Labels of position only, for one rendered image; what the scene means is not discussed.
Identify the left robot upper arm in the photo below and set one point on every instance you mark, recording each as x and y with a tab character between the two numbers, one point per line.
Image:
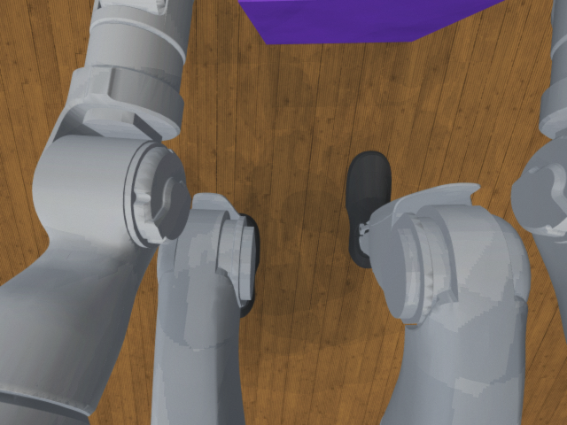
106	203

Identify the right robot forearm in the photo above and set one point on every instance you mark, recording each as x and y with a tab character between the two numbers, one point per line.
553	103

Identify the carton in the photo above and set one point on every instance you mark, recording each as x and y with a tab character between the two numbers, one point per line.
355	21

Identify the right robot foot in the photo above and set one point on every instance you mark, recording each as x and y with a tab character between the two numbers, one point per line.
368	187

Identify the left robot forearm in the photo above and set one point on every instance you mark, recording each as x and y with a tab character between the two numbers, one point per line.
129	86

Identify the right robot shin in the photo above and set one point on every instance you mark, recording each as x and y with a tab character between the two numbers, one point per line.
381	222

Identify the right robot upper arm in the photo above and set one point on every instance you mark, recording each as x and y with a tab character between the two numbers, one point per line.
539	202

